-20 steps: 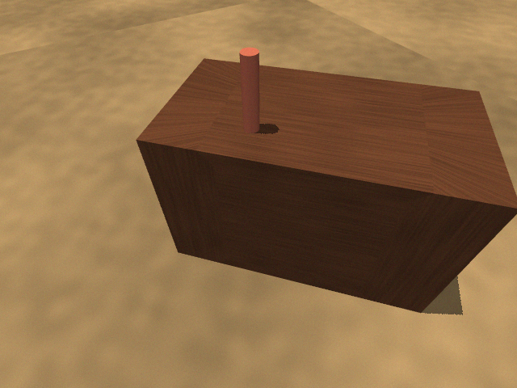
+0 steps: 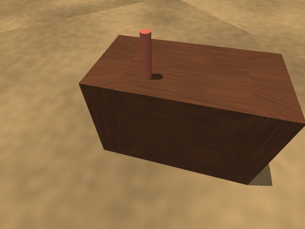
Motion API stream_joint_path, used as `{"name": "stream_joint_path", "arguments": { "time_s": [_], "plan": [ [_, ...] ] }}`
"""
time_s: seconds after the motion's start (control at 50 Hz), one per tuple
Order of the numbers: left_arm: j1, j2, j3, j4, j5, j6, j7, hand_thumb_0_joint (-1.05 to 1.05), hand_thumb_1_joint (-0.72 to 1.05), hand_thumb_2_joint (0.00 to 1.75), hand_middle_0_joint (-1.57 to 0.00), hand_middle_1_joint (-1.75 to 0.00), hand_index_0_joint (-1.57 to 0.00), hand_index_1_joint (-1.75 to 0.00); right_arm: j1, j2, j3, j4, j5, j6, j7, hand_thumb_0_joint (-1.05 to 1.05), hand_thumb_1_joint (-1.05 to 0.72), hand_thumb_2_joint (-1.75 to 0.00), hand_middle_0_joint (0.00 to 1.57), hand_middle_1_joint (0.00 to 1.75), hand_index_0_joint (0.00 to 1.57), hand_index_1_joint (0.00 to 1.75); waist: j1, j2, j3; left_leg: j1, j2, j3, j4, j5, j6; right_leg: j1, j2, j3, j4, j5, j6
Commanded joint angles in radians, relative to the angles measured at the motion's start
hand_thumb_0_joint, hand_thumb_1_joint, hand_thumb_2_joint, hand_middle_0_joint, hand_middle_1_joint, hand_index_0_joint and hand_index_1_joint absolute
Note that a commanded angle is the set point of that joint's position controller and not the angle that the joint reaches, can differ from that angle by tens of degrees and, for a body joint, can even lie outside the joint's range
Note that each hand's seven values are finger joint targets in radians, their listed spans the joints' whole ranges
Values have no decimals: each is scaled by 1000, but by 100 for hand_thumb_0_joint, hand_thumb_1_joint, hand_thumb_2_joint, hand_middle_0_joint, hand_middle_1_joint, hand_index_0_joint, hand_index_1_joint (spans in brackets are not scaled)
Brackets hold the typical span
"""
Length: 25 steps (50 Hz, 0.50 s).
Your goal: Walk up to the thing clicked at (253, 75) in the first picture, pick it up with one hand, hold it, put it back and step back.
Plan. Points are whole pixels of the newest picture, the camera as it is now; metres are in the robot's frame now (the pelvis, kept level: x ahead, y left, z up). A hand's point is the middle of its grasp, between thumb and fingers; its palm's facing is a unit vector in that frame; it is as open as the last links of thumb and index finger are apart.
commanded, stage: stand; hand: left
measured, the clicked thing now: (146, 56) +0.87 +0.03 -0.01
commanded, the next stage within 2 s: walk up in 0.72 s
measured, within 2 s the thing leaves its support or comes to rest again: neither
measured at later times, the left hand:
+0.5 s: hand out of the picture +0.08 +0.25 -0.16, palm faces -0.04 -0.94 -0.34, open 7.4 cm
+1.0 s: hand out of the picture +0.14 +0.23 -0.15, palm faces -0.14 -0.91 -0.40, open 7.4 cm
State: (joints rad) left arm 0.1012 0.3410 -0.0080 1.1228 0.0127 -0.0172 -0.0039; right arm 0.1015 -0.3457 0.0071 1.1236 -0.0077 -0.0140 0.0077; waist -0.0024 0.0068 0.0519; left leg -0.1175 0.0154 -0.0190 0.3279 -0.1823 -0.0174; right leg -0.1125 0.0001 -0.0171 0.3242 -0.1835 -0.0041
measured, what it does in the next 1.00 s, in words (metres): steps on the spot: right foot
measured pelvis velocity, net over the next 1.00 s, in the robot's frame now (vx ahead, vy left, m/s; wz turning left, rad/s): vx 0.06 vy -0.05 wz -0.11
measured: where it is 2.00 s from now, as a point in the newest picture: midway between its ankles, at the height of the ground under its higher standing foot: (163, 214)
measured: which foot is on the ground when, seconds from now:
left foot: down 0.00-1.00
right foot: down 0.00-0.78, up 0.80-0.98, down 1.00-1.00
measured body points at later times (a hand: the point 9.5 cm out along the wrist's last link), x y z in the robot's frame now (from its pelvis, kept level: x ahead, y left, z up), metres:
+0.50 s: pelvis +0.00 +0.00 +0.00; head +0.01 +0.00 +0.45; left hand +0.08 +0.30 -0.13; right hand +0.07 -0.30 -0.14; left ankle +0.00 +0.13 -0.75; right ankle +0.00 -0.12 -0.75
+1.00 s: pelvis +0.06 -0.05 -0.02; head +0.07 -0.06 +0.43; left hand +0.15 +0.28 -0.12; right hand +0.06 -0.38 -0.15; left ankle +0.00 +0.13 -0.75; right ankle +0.11 -0.19 -0.75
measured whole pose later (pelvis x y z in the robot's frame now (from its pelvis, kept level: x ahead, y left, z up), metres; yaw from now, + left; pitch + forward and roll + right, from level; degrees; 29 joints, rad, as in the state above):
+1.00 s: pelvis +0.06 -0.05 -0.02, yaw -6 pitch -3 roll +2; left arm 0.24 0.43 0.08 0.98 0.03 -0.03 -0.08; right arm 0.26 -0.42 -0.08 1.00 -0.05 -0.04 0.04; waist -0.01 0.00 0.08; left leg -0.04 0.08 0.07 0.48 -0.38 -0.02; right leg -0.34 -0.06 0.01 0.59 -0.27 -0.02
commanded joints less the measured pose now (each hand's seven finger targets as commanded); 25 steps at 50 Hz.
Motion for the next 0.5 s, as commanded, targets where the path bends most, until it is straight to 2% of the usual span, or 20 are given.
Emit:
{"name": "stream_joint_path", "arguments": {
  "time_s": [0.0,0.12,0.14,0.22,0.32,0.46,0.48],
  "plan": [
    [-35,211,43,-57,-8,-19,14,0,90,90,-20,-30,-20,-30,-31,-209,-44,-57,1,-18,-18,0,-90,-90,20,30,20,30,4,-1,-93,15,108,-76,-36,165,37,35,-132,100,-42,176,-24],
    [-31,216,46,-56,-5,-16,13,0,90,90,-20,-30,-20,-30,-29,-206,-42,-58,1,-20,-20,0,-90,-90,20,30,20,30,5,3,-85,25,111,-78,-46,144,36,11,-129,101,-46,138,-23],
    [-30,215,45,-56,-4,-18,14,0,90,90,-20,-30,-20,-30,-34,-208,-42,-60,1,-20,-19,0,-90,-90,20,30,20,30,5,-3,-88,35,113,-78,-41,166,37,13,-129,98,-44,160,-23],
    [-30,215,45,-57,-5,-18,13,0,90,90,-20,-30,-20,-30,-28,-207,-41,-58,1,-19,-19,0,-90,-90,20,30,20,30,4,-8,-81,31,111,-77,-48,130,36,2,-128,101,-52,131,-21],
    [-33,219,45,-58,-4,-19,13,0,90,90,-20,-30,-20,-30,-25,-208,-43,-60,-1,-18,-18,0,-90,-90,20,30,20,30,2,-9,-93,28,110,-72,-42,135,38,22,-132,106,-50,149,-23],
    [-28,216,45,-52,-5,-13,11,0,90,90,-20,-30,-20,-30,-26,-210,-43,-52,-1,-17,-17,0,-90,-90,20,30,20,30,6,-2,-52,8,108,-79,-62,58,36,-16,-124,109,-66,43,-24],
    [-23,218,46,-54,-3,-14,10,0,90,90,-20,-30,-20,-30,-21,-210,-44,-54,-2,-17,-17,0,-90,-90,20,30,20,30,7,-8,-70,13,110,-81,-65,63,37,-10,-123,107,-62,48,-24]
  ]
}}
